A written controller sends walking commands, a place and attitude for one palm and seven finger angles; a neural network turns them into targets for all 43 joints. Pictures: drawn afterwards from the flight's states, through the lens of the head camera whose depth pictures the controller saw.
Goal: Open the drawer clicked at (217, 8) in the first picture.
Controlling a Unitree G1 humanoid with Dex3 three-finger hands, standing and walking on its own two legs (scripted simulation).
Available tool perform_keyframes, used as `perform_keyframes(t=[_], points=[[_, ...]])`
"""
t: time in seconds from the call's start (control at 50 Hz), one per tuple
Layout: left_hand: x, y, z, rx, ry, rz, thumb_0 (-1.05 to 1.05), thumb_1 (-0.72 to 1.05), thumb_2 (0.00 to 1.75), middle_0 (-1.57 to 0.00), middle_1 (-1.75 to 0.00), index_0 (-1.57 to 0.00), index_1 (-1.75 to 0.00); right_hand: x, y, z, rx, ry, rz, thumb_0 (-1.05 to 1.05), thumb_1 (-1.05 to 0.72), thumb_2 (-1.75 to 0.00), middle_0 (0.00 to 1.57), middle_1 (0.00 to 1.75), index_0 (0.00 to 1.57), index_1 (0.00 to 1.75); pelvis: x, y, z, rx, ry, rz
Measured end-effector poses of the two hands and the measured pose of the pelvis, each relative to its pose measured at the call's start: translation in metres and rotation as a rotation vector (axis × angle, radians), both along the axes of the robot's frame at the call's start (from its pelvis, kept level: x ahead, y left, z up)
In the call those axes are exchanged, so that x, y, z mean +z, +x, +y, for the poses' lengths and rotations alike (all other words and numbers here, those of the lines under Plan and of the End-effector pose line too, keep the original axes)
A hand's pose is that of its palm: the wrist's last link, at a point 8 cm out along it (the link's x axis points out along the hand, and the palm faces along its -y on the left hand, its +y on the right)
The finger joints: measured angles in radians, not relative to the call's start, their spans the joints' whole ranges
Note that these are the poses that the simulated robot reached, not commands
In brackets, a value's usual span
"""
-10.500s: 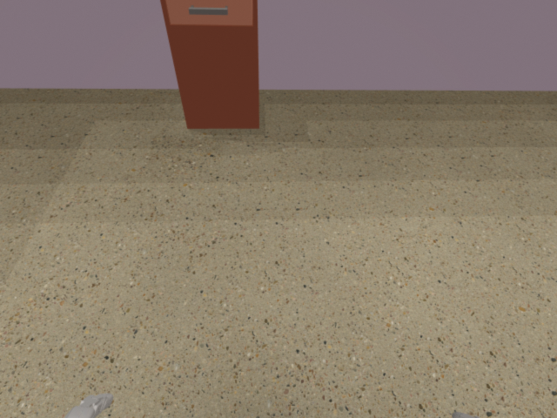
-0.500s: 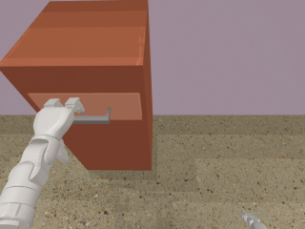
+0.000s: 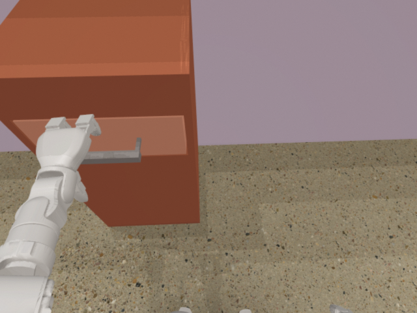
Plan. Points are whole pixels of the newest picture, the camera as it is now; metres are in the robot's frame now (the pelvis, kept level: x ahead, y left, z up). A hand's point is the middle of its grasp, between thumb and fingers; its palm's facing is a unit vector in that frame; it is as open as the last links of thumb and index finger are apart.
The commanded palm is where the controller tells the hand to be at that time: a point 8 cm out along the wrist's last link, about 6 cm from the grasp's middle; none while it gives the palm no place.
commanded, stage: move the hooked fingers above the handle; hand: left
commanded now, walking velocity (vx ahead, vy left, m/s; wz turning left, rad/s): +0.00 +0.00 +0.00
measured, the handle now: (106, 150) +0.48 +0.28 -0.06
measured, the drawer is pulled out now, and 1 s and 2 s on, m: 0.00 0.00 0.00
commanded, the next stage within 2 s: none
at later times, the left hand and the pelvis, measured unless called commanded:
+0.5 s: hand (86, 156) +0.43 +0.30 -0.01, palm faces -0.03 -0.02 -1.00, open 13.7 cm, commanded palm +0.41 +0.28 +0.05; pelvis -0.01 +0.02 -0.02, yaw -1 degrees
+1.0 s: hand (88, 166) +0.41 +0.29 -0.02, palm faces -0.12 -0.05 -0.99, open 13.8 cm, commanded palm +0.41 +0.28 +0.06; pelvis -0.01 +0.01 -0.01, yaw +0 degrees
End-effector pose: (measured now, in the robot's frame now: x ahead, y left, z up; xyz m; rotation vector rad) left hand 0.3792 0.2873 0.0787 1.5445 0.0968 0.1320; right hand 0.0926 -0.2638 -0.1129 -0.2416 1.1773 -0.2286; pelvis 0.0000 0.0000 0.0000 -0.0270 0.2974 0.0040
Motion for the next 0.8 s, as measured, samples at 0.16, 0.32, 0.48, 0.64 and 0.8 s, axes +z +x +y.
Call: perform_keyframes(t=[0.16,0.32,0.48,0.64,0.8], points=[[-0.024,0.000,0.007,0.016,-0.025,0.168,-0.01,-0.49,0.30,-0.32,-1.20,-0.32,-1.20,0.001,-0.028,0.013,-0.028,0.004,0.073,0.00,-0.90,-0.90,0.21,0.30,0.20,0.30,0.003,0.000,0.009,0.005,-0.011,-0.003],[-0.026,0.025,-0.011,-0.130,-0.051,0.024,-0.01,-0.49,0.30,-0.33,-1.20,-0.32,-1.20,-0.004,-0.051,0.008,-0.034,-0.051,0.127,0.00,-0.90,-0.90,0.21,0.30,0.20,0.30,-0.011,-0.008,0.015,0.012,-0.025,0.043],[-0.034,0.036,0.006,0.014,0.008,0.028,-0.01,-0.49,0.30,-0.32,-1.20,-0.34,-1.24,-0.016,-0.073,0.009,-0.057,-0.019,0.193,0.00,-0.90,-0.90,0.21,0.30,0.20,0.30,-0.017,-0.013,0.018,-0.007,-0.032,0.081],[-0.037,0.024,-0.002,-0.012,-0.044,0.152,-0.01,-0.49,0.30,-0.32,-1.20,-0.33,-1.22,-0.001,-0.078,0.013,-0.084,-0.021,0.177,0.00,-0.90,-0.90,0.21,0.30,0.20,0.30,-0.005,-0.009,0.013,-0.008,-0.026,0.032],[-0.024,0.028,0.005,-0.036,-0.013,0.044,0.00,-0.49,0.30,-0.32,-1.20,-0.32,-1.20,-0.003,-0.068,0.000,-0.060,-0.048,0.153,0.00,-0.90,-0.90,0.21,0.30,0.20,0.30,-0.010,-0.011,0.010,0.000,-0.027,0.048]])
